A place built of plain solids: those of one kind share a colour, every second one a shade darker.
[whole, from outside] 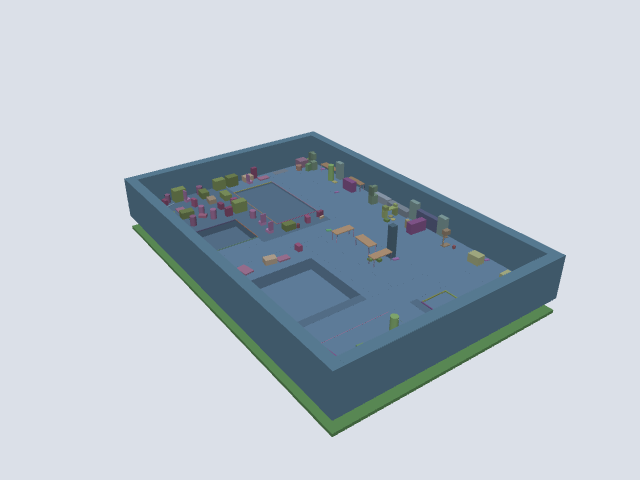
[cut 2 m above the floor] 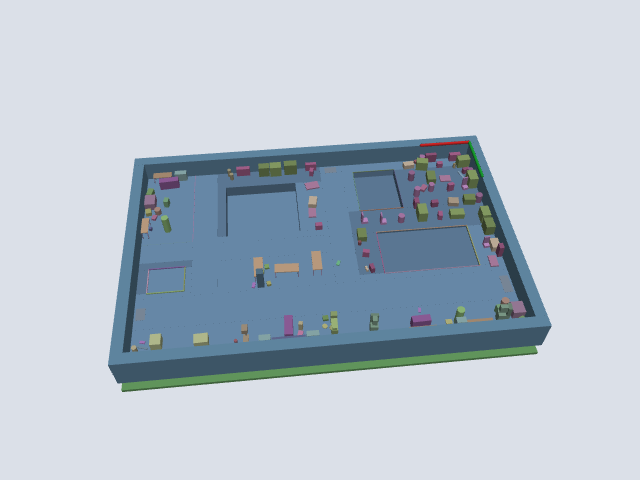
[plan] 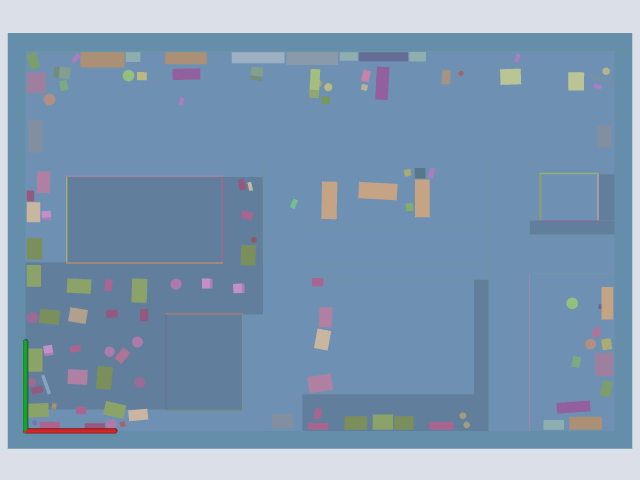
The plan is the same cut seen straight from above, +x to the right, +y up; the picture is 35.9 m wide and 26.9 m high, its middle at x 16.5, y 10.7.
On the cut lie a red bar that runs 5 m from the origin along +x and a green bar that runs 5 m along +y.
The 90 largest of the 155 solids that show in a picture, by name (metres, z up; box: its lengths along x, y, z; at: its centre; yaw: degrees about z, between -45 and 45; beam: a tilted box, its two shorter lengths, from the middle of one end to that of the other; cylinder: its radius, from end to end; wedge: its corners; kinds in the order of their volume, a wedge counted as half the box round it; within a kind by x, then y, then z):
{
 "floor_1": {"box": [2.35, 4.78, 2.1], "at": [1.18, 11.84, -1.05]},
 "floor_2": {"box": [7.9, 5.33, 2.1], "at": [3.95, 3.87, -1.05]},
 "floor_3": {"box": [13.3, 1.2, 2.1], "at": [6.65, 0.6, -1.05]},
 "floor_4": {"box": [13.3, 2.92, 2.1], "at": [6.65, 7.99, -1.05]},
 "floor_5": {"box": [13.3, 0.72, 2.1], "at": [6.65, 14.59, -1.05]},
 "floor_6": {"box": [8.63, 4.78, 1.93], "at": [6.67, 11.84, -1.14]},
 "floor_7": {"box": [4.23, 5.33, 1.37], "at": [10.02, 3.87, -1.42]},
 "floor_8": {"box": [2.32, 4.78, 2.1], "at": [12.14, 11.84, -1.05]},
 "floor_9": {"box": [1.17, 5.33, 2.1], "at": [12.71, 3.87, -1.05]},
 "floor_10": {"box": [2.2, 14.95, 1.0], "at": [14.4, 7.47, -0.5]},
 "floor_11": {"box": [33.0, 3.1, 1.0], "at": [16.5, 16.5, -0.5]},
 "floor_12": {"box": [33.0, 3.25, 1.0], "at": [16.5, 19.68, -0.5]},
 "floor_13": {"box": [2.65, 6.43, 2.1], "at": [16.82, 5.26, -1.05]},
 "floor_14": {"box": [10.45, 2.05, 2.1], "at": [20.73, 1.02, -1.05]},
 "floor_15": {"box": [10.45, 0.77, 2.1], "at": [20.73, 8.87, -1.05]},
 "floor_16": {"box": [10.45, 2.1, 1.0], "at": [20.73, 10.3, -0.5]},
 "floor_17": {"box": [10.45, 3.6, 1.0], "at": [20.73, 13.15, -0.5]},
 "floor_18": {"box": [6.98, 6.43, 0.92], "at": [21.64, 5.26, -1.64]},
 "floor_19": {"box": [0.82, 6.43, 2.1], "at": [25.54, 5.26, -1.05]},
 "floor_20": {"box": [2.3, 14.95, 1.0], "at": [27.1, 7.47, -0.5]},
 "floor_21": {"box": [0.65, 2.58, 2.1], "at": [28.57, 13.09, -1.05]},
 "floor_22": {"box": [3.13, 2.58, 2.1], "at": [30.46, 13.09, -1.05]},
 "floor_23": {"box": [4.75, 8.8, 1.0], "at": [30.62, 4.4, -0.5]},
 "floor_24": {"box": [4.75, 2.2, 1.0], "at": [30.62, 9.9, -0.5]},
 "floor_25": {"box": [4.75, 0.8, 2.1], "at": [30.62, 11.4, -1.05]},
 "floor_26": {"box": [4.75, 0.57, 2.1], "at": [30.62, 14.66, -1.05]},
 "floor_27": {"box": [0.97, 2.58, 2.1], "at": [32.52, 13.09, -1.05]},
 "wall_1": {"box": [1.0, 21.3, 4.2], "at": [-0.5, 10.65, 1.1]},
 "wall_2": {"box": [35.0, 1.0, 4.2], "at": [16.5, -0.5, 1.1]},
 "wall_3": {"box": [35.0, 1.0, 4.2], "at": [16.5, 21.8, 1.1]},
 "wall_4": {"box": [1.0, 21.3, 4.2], "at": [33.5, 10.65, 1.1]},
 "floor_base_1": {"box": [35.0, 23.3, 0.3], "at": [16.5, 10.65, -2.35]},
 "pallet_load_1": {"box": [0.8, 1.22, 1.11], "at": [0.47, 8.69, 0.56]},
 "pallet_load_2": {"box": [0.86, 1.2, 1.12], "at": [0.5, 10.2, 0.56]},
 "pallet_load_3": {"box": [0.88, 1.32, 1.3], "at": [0.51, 3.97, 0.65]},
 "pallet_load_4": {"box": [1.23, 0.77, 1.03], "at": [0.68, 1.16, 0.52], "yaw": 2.6},
 "pallet_load_5": {"box": [1.12, 0.8, 0.7], "at": [1.34, 6.39, 0.35], "yaw": -5.2},
 "pallet_load_6": {"box": [1.35, 0.8, 0.62], "at": [3.0, 8.12, 0.31], "yaw": -2.8},
 "pallet_load_7": {"box": [0.85, 1.28, 0.67], "at": [4.42, 2.97, 0.34], "yaw": -5.0},
 "pallet_load_8": {"box": [1.16, 0.77, 1.04], "at": [4.99, 1.18, 0.52], "yaw": -12.7},
 "pallet_load_9": {"box": [0.86, 1.34, 1.14], "at": [6.38, 7.86, 0.57], "yaw": -1.8},
 "pallet_load_10": {"box": [0.83, 1.14, 0.64], "at": [12.48, 9.84, 0.32], "yaw": -1.7},
 "pallet_load_11": {"box": [1.28, 0.75, 1.27], "at": [18.51, 0.45, 0.64]},
 "pallet_load_12": {"box": [1.15, 0.85, 1.19], "at": [20.02, 0.49, 0.59]},
 "pallet_load_13": {"box": [1.08, 0.75, 1.15], "at": [21.2, 0.45, 0.57]},
 "planer_1": {"box": [1.56, 0.63, 1.14], "at": [9.02, 19.99, 0.57], "yaw": 1.4},
 "planer_2": {"box": [0.71, 1.85, 1.11], "at": [19.99, 19.48, 0.56], "yaw": -3.2},
 "planer_3": {"box": [1.88, 0.61, 1.01], "at": [30.71, 1.33, 0.51], "yaw": 4.2},
 "tool_cabinet_1": {"box": [0.82, 0.55, 1.93], "at": [6.02, 20.95, 0.96]},
 "tool_cabinet_2": {"box": [1.01, 0.49, 1.93], "at": [18.11, 20.98, 0.96]},
 "tool_cabinet_3": {"box": [0.94, 0.53, 1.89], "at": [21.97, 20.96, 0.94]},
 "tool_cabinet_4": {"box": [1.15, 0.54, 0.94], "at": [29.59, 0.34, 0.47]},
 "board_stack_1": {"box": [2.97, 0.63, 0.74], "at": [13.04, 20.91, 0.37]},
 "board_stack_2": {"box": [2.89, 0.73, 0.67], "at": [16.07, 20.86, 0.34]},
 "crate_stack_1": {"box": [0.41, 0.6, 1.27], "at": [0.28, 13.18, 0.64]},
 "crate_stack_2": {"box": [1.13, 0.44, 0.86], "at": [1.35, 0.29, 0.43]},
 "crate_stack_3": {"box": [0.6, 0.37, 0.87], "at": [2.79, 4.6, 0.43], "yaw": 10.5},
 "crate_stack_4": {"box": [1.14, 0.36, 0.99], "at": [3.89, 0.25, 0.49]},
 "crate_stack_5": {"box": [0.66, 0.44, 0.64], "at": [4.83, 6.56, 0.32], "yaw": 3.9},
 "crate_stack_6": {"box": [0.46, 0.69, 0.92], "at": [6.65, 6.49, 0.46], "yaw": -1.1},
 "crate_stack_7": {"box": [1.12, 0.38, 0.84], "at": [16.41, 0.26, 0.42]},
 "crate_stack_8": {"box": [1.35, 0.43, 0.92], "at": [23.31, 0.28, 0.46]},
 "forge_hearth_1": {"box": [1.06, 1.15, 0.82], "at": [0.6, 19.51, 0.41]},
 "forge_hearth_2": {"box": [1.01, 1.3, 0.8], "at": [32.42, 3.71, 0.4]},
 "bar_rack_1": {"box": [2.76, 0.52, 1.35], "at": [20.06, 20.97, 0.68]},
 "barrel_1": {"cylinder": 0.27, "from": [0.34, 2.74, 0.0], "to": [0.34, 2.74, 0.89]},
 "barrel_2": {"cylinder": 0.33, "from": [0.4, 6.35, 0.0], "to": [0.4, 6.35, 0.87]},
 "barrel_3": {"cylinder": 0.28, "from": [4.71, 4.44, 0.0], "to": [4.71, 4.44, 0.87]},
 "barrel_4": {"cylinder": 0.29, "from": [4.81, 0.36, 0.0], "to": [4.81, 0.36, 0.86]},
 "barrel_5": {"cylinder": 0.3, "from": [6.28, 4.98, 0.0], "to": [6.28, 4.98, 1.0]},
 "barrel_6": {"cylinder": 0.31, "from": [6.41, 2.72, 0.0], "to": [6.41, 2.72, 0.98]},
 "barrel_7": {"cylinder": 0.31, "from": [8.44, 8.22, 0.0], "to": [8.44, 8.22, 0.79]},
 "sack_pile_1": {"box": [0.76, 1.12, 0.6], "at": [0.45, 12.26, 0.3]},
 "sack_pile_2": {"box": [1.0, 0.79, 0.48], "at": [2.94, 6.46, 0.24], "yaw": -9.3},
 "sack_pile_3": {"box": [1.08, 0.61, 0.5], "at": [6.31, 0.89, 0.25], "yaw": 5.2},
 "sack_pile_4": {"box": [0.78, 1.11, 0.51], "at": [16.65, 5.12, 0.26], "yaw": -10.6},
 "table_saw_1": {"box": [1.16, 0.88, 0.83], "at": [27.18, 19.85, 0.41], "yaw": 1.8},
 "table_saw_2": {"box": [0.89, 1.02, 0.81], "at": [30.86, 19.59, 0.41], "yaw": -0.4},
 "bandsaw_1": {"box": [0.32, 0.64, 0.99], "at": [1.74, 20.11, 1.49], "yaw": -5.5},
 "bandsaw_2": {"box": [0.93, 0.64, 0.99], "at": [2.04, 20.08, 0.49], "yaw": -5.5},
 "bandsaw_3": {"box": [0.67, 0.75, 0.97], "at": [12.95, 20.01, 0.48], "yaw": -5.9},
 "dust_extractor_1": {"cylinder": 0.33, "from": [5.77, 19.91, 0.0], "to": [5.77, 19.91, 1.81]},
 "dust_extractor_2": {"cylinder": 0.33, "from": [30.63, 7.15, 0.0], "to": [30.63, 7.15, 1.76]},
 "column_a0a_1": {"box": [0.6, 0.6, 3.2], "at": [22.11, 14.44, 1.6]},
 "coal_bin_1": {"box": [0.55, 0.87, 0.6], "at": [0.44, 20.74, 0.3], "yaw": 17.8},
 "coal_bin_2": {"box": [0.55, 0.88, 0.56], "at": [32.56, 2.36, 0.28], "yaw": -13.6},
 "anvil_block_1": {"box": [0.44, 0.57, 0.83], "at": [2.14, 19.36, 0.41], "yaw": 11.7},
 "anvil_block_2": {"box": [0.44, 0.61, 0.78], "at": [30.86, 3.86, 0.39], "yaw": -9.9},
 "pallet_1": {"box": [1.33, 0.92, 0.19], "at": [16.51, 2.66, 0.04], "yaw": 8.5},
 "quench_tub_1": {"cylinder": 0.33, "from": [1.34, 18.57, 0.0], "to": [1.34, 18.57, 0.56]}
}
